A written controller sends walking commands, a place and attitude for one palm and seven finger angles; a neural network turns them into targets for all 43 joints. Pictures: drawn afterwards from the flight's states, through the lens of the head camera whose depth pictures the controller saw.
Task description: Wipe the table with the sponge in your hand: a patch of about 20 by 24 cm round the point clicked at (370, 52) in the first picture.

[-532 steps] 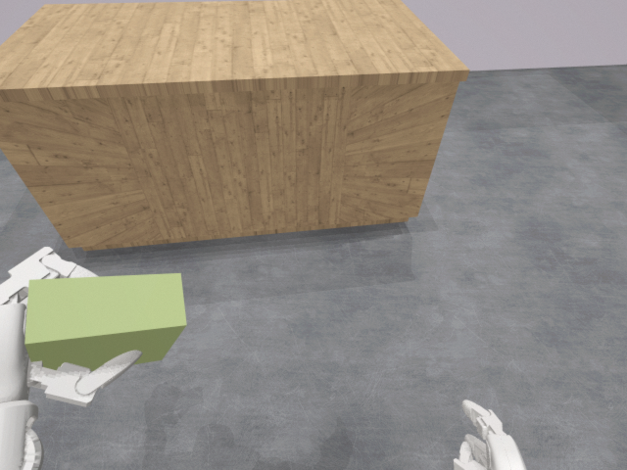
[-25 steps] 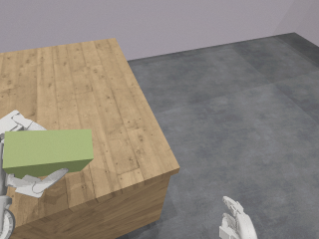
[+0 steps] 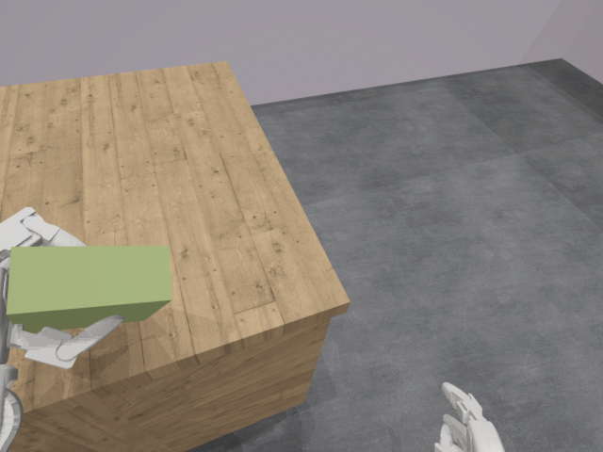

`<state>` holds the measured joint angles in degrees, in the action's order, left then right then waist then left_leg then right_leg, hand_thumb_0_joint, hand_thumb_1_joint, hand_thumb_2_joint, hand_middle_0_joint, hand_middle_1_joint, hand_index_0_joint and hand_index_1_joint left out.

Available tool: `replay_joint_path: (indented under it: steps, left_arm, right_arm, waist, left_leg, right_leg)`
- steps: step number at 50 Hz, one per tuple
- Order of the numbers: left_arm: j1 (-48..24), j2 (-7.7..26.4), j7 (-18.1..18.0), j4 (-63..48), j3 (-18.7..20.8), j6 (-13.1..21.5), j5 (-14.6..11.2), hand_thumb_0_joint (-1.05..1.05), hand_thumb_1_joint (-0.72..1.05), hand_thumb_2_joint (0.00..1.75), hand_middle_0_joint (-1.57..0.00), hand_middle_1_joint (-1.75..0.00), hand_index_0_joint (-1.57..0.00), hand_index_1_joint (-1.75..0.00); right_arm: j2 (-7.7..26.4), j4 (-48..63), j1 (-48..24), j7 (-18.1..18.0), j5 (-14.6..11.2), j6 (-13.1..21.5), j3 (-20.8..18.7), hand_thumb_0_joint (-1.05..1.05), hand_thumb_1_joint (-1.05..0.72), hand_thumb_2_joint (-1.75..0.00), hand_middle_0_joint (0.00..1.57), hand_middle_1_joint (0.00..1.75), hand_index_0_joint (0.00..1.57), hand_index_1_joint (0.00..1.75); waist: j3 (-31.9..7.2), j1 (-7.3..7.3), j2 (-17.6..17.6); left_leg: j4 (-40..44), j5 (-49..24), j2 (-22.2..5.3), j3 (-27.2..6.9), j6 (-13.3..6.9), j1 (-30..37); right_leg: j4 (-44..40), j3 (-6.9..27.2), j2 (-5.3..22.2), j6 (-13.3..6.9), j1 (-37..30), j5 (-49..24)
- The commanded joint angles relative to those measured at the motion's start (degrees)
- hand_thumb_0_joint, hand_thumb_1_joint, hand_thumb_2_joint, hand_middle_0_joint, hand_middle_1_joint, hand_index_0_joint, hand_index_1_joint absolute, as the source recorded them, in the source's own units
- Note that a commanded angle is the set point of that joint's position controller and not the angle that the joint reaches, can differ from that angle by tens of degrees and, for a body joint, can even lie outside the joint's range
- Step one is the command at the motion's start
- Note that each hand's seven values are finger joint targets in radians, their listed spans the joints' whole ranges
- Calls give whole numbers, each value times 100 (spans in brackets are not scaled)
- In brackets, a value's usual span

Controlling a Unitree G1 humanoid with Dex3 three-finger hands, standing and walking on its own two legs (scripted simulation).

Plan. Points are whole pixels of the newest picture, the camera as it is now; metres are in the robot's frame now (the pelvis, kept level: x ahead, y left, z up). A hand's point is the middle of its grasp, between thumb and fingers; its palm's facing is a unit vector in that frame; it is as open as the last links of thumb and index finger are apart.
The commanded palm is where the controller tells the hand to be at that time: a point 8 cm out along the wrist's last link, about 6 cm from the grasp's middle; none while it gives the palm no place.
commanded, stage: look again from close up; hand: left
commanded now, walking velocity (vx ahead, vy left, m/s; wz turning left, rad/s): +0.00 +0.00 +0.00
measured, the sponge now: (113, 290) +0.24 +0.22 +0.13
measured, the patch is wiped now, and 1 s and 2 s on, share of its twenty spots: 0.00 0.00 0.00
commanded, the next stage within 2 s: come to a stop and stand still in 0.34 s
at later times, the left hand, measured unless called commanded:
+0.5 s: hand (59, 265) +0.24 +0.27 +0.16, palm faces +0.40 -0.84 -0.36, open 9.6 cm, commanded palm +0.18 +0.30 +0.18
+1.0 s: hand (56, 293) +0.22 +0.26 +0.15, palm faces +0.38 -0.83 -0.40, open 9.6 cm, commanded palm +0.16 +0.29 +0.18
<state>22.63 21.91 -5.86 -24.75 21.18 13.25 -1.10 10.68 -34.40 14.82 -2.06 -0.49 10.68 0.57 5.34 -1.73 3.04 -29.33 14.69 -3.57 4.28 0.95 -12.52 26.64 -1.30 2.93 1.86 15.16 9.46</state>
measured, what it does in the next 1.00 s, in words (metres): stands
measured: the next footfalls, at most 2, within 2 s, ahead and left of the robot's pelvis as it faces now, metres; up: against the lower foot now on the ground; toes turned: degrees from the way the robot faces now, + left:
none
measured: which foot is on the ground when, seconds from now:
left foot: down 0.00-1.00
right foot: down 0.00-1.00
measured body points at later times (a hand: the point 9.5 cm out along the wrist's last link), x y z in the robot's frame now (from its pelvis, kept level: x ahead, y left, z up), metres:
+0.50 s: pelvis +0.02 +0.02 +0.00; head +0.06 +0.05 +0.45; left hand +0.22 +0.31 +0.18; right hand +0.21 -0.20 -0.06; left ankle +0.01 +0.13 -0.74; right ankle +0.05 -0.14 -0.74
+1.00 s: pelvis +0.00 +0.01 +0.00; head +0.02 +0.02 +0.45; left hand +0.19 +0.30 +0.17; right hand +0.17 -0.22 -0.08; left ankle +0.01 +0.13 -0.74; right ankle +0.05 -0.14 -0.74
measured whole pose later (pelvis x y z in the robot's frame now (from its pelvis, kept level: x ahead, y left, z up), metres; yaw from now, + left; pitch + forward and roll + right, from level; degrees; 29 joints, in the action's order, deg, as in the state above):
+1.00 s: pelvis +0.00 +0.01 +0.00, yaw -1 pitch -3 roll +0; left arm 24.0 21.4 -5.3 -23.5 21.1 13.2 -1.7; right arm 11.2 -33.9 13.2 -2.2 -0.6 9.2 0.4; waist 5.1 -1.9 1.7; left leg -29.2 15.0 -3.1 5.0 0.4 -11.6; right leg 26.3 -0.5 3.3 2.5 14.4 9.4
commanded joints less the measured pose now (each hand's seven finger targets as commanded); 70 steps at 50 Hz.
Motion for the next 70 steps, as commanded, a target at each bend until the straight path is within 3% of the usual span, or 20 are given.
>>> replay_joint_path:
  steps: [1,5,16,19,23,29,30,31,32,33,34,35,37,40,43,44,47,54,63,70]
  left_arm:
    - [-738,702,-150,-1438,412,422,-50,0,10,130,-120,-160,-120,-160]
    - [-585,593,-139,-1321,342,332,-33,0,10,130,-120,-160,-120,-160]
    - [-281,853,-193,-1826,686,319,-121,0,10,130,-120,-160,-120,-160]
    - [-252,724,-207,-1808,541,302,-120,0,10,130,-120,-160,-120,-160]
    - [-218,756,-246,-1734,571,241,-106,0,10,130,-120,-160,-120,-160]
    - [-292,660,-263,-1641,454,190,-107,0,10,130,-120,-160,-120,-160]
    - [-6193,5125,-171,-2843,3630,773,865,0,10,130,-120,-160,-120,-160]
    - [-2546,1423,127,626,1245,575,248,0,10,130,-120,-160,-120,-160]
    - [-1407,874,163,113,679,494,70,0,10,130,-120,-160,-120,-160]
    - [-1005,170,142,-382,26,473,-128,0,10,130,-120,-160,-120,-160]
    - [-916,595,66,-1088,266,502,-92,0,10,130,-120,-160,-120,-160]
    - [-604,602,42,-1414,212,493,-102,0,10,130,-120,-160,-120,-160]
    - [-25,734,-21,-1587,349,425,-144,0,10,130,-120,-160,-120,-160]
    - [158,980,-136,-1452,765,352,-219,0,10,130,-120,-160,-120,-160]
    - [-170,1302,-192,-1333,1188,364,-262,0,10,130,-120,-160,-120,-160]
    - [-305,1071,-170,-1214,983,378,-251,0,10,130,-120,-160,-120,-160]
    - [-697,962,-148,-1221,765,416,-176,0,10,130,-120,-160,-120,-160]
    - [-903,605,-170,-1216,234,318,-17,0,10,130,-120,-160,-120,-160]
    - [-404,888,-191,-1431,710,333,-49,0,10,130,-120,-160,-120,-160]
    - [-201,739,-156,-1607,575,311,-102,0,10,130,-120,-160,-120,-160]
  right_arm:
    - [755,835,-622,-4,16,428,-323,0,-90,-90,20,30,20,30]
    - [750,799,-628,52,12,395,-339,0,-90,-90,20,30,20,30]
    - [709,950,-766,66,-2,166,-356,0,-90,-90,20,30,20,30]
    - [711,933,-769,55,-7,134,-353,0,-90,-90,20,30,20,30]
    - [679,941,-835,37,-31,91,-355,0,-90,-90,20,30,20,30]
    - [713,950,-795,18,-3,1,-348,0,-90,-90,20,30,20,30]
    - [831,720,-270,47,435,255,-352,0,-90,-90,20,30,20,30]
    - [214,307,-472,70,230,291,-258,0,-90,-90,20,30,20,30]
    - [742,890,-364,91,60,367,-459,0,-90,-90,20,30,20,30]
    - [648,923,-639,181,-59,385,-442,0,-90,-90,20,30,20,30]
    - [782,1000,-603,263,-1,345,-470,0,-90,-90,20,30,20,30]
    - [763,1051,-713,331,1,330,-440,0,-90,-90,20,30,20,30]
    - [762,1100,-759,351,-28,292,-400,0,-90,-90,20,30,20,30]
    - [767,1098,-832,214,-39,191,-367,0,-90,-90,20,30,20,30]
    - [754,1056,-926,3,-36,119,-343,0,-90,-90,20,30,20,30]
    - [725,1057,-877,-42,-24,108,-324,0,-90,-90,20,30,20,30]
    - [740,1013,-806,-94,-26,180,-319,0,-90,-90,20,30,20,30]
    - [796,907,-748,-88,7,314,-315,0,-90,-90,20,30,20,30]
    - [766,944,-795,-31,-8,245,-353,0,-90,-90,20,30,20,30]
    - [765,943,-722,36,-14,225,-378,0,-90,-90,20,30,20,30]
  waist:
    - [-822,13,-695]
    - [-888,23,-452]
    - [-1198,37,-713]
    - [-1134,53,-896]
    - [-1127,54,-649]
    - [-1024,62,-674]
    - [-390,-167,-585]
    - [-1349,-1,-420]
    - [-1419,-125,-1306]
    - [-1758,-15,-1964]
    - [-1814,-15,-1980]
    - [-1725,-79,-1531]
    - [-1594,-68,-576]
    - [-1272,-14,-69]
    - [-1013,20,-281]
    - [-845,38,-415]
    - [-759,19,-613]
    - [-614,28,-429]
    - [-859,11,-641]
    - [-1092,28,-598]
  left_leg:
    - [816,427,100,-158,-180,-304]
    - [786,-214,41,-164,-133,-221]
    - [659,-1197,-60,-218,-92,16]
    - [704,-1267,-90,-196,-86,55]
    - [662,-1215,-116,-192,-84,117]
    - [738,-1007,-118,-208,-85,-34]
    - [-42,-1629,-161,-3,-113,-672]
    - [555,-1719,139,-220,-88,210]
    - [420,-2498,-16,-1,-41,868]
    - [432,-3151,-149,-68,-52,1169]
    - [420,-3436,-282,-154,-115,1025]
    - [375,-3281,-309,-194,-138,708]
    - [349,-2324,-214,-186,-128,119]
    - [563,-1157,-86,-193,-101,-183]
    - [758,-46,-16,-205,-154,-186]
    - [836,242,-12,-215,-193,-322]
    - [869,653,36,-174,-226,-273]
    - [953,903,97,-168,-207,-251]
    - [932,35,50,-178,-142,-314]
    - [730,-913,-23,-168,-86,2]
  right_leg:
    - [-588,385,-56,-242,-625,596]
    - [-420,219,-93,-197,-804,-165]
    - [-191,87,-14,-201,-1262,-1373]
    - [-156,58,-3,-194,-1182,-1353]
    - [-211,97,24,-183,-1184,-1450]
    - [-282,96,42,-181,-1224,-1282]
    - [-311,371,41,-471,-396,-1409]
    - [-39,435,300,-736,-650,-1953]
    - [-35,720,106,-549,-664,-2245]
    - [341,273,87,-444,-754,-1861]
    - [411,112,52,-370,-829,-1317]
    - [361,27,24,-339,-978,-1274]
    - [159,53,48,-273,-1278,-1537]
    - [-11,44,35,-213,-1090,-1096]
    - [-288,279,73,-230,-704,-233]
    - [-348,276,85,-239,-637,77]
    - [-558,433,34,-260,-487,626]
    - [-886,483,-23,-233,-335,1226]
    - [-540,262,-72,-209,-940,-55]
    - [-308,165,-21,-197,-1133,-1170]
